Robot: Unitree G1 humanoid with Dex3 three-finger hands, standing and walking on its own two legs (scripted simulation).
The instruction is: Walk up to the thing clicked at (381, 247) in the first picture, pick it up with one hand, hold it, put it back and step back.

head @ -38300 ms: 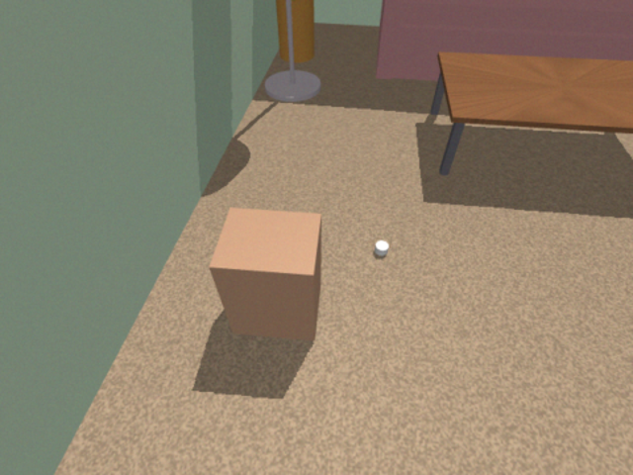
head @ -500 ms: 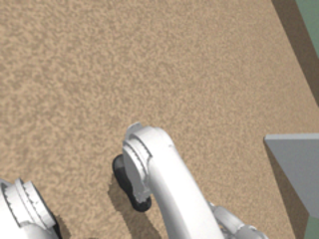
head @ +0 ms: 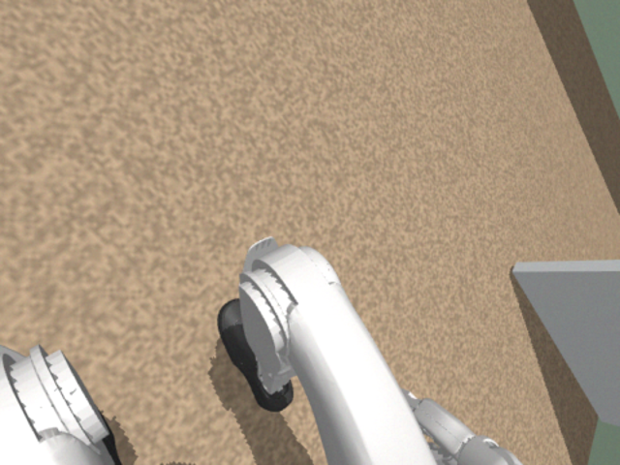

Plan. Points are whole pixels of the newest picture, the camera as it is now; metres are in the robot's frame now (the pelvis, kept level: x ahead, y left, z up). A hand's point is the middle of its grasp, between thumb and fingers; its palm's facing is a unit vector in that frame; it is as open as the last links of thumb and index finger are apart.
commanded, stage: close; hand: left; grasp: from above
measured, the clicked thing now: out of the picture +0.47 +0.35 -0.30
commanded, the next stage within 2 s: settle in 0.92 s
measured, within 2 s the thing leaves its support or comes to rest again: leaves its support in 1.34 s
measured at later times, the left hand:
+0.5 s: hand out of the picture +0.46 +0.33 -0.27, palm faces -0.43 -0.18 -0.89, open 9.5 cm
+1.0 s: hand out of the picture +0.46 +0.34 -0.27, palm faces -0.42 -0.17 -0.89, open 7.4 cm
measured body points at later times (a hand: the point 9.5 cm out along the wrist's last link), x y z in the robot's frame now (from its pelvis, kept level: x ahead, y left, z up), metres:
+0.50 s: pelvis +0.00 +0.00 +0.00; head +0.30 +0.14 +0.30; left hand +0.48 +0.34 -0.22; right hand +0.06 -0.25 -0.05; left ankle +0.06 +0.13 -0.28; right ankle +0.12 -0.12 -0.28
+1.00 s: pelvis +0.00 +0.00 +0.00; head +0.29 +0.14 +0.31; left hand +0.48 +0.34 -0.22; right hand +0.06 -0.24 -0.05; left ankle +0.06 +0.13 -0.28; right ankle +0.12 -0.12 -0.28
